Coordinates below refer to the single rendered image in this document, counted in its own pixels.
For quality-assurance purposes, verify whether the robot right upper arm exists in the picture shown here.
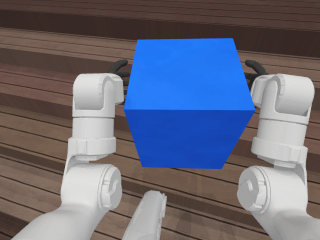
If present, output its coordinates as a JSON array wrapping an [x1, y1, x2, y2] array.
[[237, 165, 320, 240]]

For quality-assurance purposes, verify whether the left robot thigh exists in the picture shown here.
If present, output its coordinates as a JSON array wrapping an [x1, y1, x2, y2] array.
[[122, 190, 167, 240]]

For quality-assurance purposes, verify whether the robot left hand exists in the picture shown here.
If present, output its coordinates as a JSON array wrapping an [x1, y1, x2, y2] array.
[[107, 59, 131, 104]]

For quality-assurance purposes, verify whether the carton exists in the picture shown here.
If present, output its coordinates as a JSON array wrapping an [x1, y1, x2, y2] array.
[[124, 38, 256, 169]]

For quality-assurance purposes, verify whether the robot right hand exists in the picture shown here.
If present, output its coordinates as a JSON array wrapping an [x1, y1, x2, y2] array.
[[244, 59, 269, 108]]

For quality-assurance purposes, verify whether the right robot forearm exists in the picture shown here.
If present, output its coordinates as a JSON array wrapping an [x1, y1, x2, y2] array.
[[250, 73, 315, 201]]

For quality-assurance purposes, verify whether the robot left upper arm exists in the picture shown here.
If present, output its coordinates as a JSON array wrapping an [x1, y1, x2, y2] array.
[[11, 162, 122, 240]]

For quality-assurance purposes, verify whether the left robot forearm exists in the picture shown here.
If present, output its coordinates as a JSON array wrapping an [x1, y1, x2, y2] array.
[[60, 73, 124, 199]]

